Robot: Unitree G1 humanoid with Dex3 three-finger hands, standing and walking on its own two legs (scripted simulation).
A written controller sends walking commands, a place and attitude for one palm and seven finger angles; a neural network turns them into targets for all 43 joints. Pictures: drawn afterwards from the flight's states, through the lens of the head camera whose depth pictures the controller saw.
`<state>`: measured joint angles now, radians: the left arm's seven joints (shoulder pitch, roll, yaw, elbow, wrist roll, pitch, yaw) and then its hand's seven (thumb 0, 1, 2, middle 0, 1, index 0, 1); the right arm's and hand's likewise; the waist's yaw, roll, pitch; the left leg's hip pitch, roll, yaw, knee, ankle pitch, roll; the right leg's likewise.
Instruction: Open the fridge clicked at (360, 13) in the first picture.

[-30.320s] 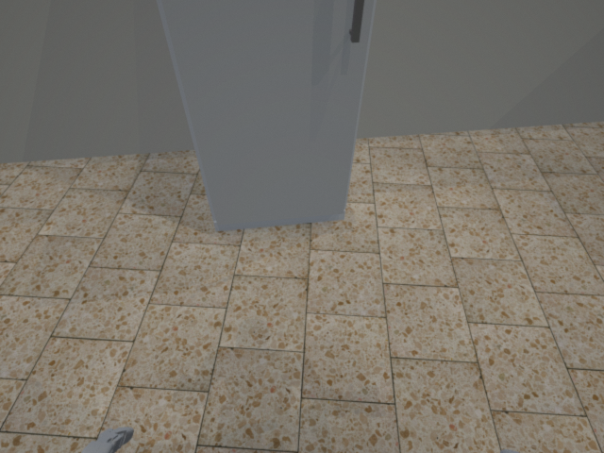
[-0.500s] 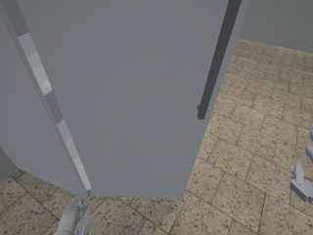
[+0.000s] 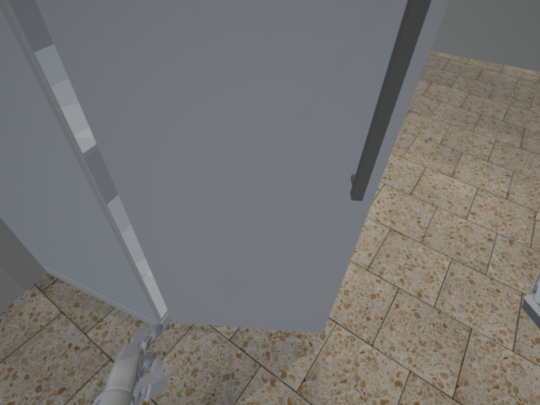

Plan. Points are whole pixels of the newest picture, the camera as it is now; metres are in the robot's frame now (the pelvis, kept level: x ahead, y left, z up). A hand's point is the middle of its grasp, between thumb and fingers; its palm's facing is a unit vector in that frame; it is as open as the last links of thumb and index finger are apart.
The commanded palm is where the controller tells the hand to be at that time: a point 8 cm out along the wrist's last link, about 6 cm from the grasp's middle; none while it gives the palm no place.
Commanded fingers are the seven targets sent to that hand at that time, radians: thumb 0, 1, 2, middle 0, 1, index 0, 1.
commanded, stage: step back with the hand held close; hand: right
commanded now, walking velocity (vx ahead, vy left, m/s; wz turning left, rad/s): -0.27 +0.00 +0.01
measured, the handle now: (382, 99) +0.48 -0.16 +0.24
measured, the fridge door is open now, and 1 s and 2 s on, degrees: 69 69 69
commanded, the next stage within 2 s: stop stepping back and stand still in 1.16 s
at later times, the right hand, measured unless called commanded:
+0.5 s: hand out of the picture +0.12 -0.30 +0.15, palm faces +0.48 +0.74 -0.46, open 7.4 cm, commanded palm +0.05 -0.33 +0.17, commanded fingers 0.00 -0.90 -0.90 0.20 0.30 0.20 0.30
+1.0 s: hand out of the picture +0.06 -0.28 +0.17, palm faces +0.40 +0.80 -0.44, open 7.5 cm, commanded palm +0.00 -0.31 +0.17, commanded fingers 0.00 -0.90 -0.90 0.20 0.30 0.20 0.30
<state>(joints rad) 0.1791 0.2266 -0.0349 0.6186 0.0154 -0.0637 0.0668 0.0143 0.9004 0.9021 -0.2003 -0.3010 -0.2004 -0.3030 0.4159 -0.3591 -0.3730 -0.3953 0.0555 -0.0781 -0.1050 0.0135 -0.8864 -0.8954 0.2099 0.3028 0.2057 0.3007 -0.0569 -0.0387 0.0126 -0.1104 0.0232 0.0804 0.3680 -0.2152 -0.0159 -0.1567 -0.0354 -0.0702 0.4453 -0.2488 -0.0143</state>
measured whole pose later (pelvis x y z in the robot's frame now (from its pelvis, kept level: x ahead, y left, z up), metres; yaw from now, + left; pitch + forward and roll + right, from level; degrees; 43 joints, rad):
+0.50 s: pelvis -0.08 -0.02 -0.02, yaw -3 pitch -1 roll +2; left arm 0.25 0.22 -0.01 0.55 -0.01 -0.07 0.09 0.01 0.90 0.90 -0.20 -0.30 -0.20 -0.30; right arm 0.47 -0.38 -0.42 -0.46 0.00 -0.20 -0.14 0.01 -0.88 -0.90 0.21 0.30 0.21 0.30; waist -0.01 -0.02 0.04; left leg -0.35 0.02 0.01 0.57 -0.20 -0.03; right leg -0.41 0.01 -0.05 0.62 -0.22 -0.07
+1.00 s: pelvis -0.15 -0.02 -0.01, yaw +3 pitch +5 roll +1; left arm 0.17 0.15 -0.03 0.60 0.03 -0.16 0.04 0.01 0.90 0.90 -0.20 -0.30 -0.20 -0.30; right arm 0.51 -0.44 -0.43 -0.55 0.05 -0.23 -0.15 0.01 -0.89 -0.90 0.21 0.30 0.20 0.30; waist -0.05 0.04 -0.03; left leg -0.11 -0.02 0.01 0.36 -0.31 0.03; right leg -0.47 -0.03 -0.10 0.37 0.01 -0.04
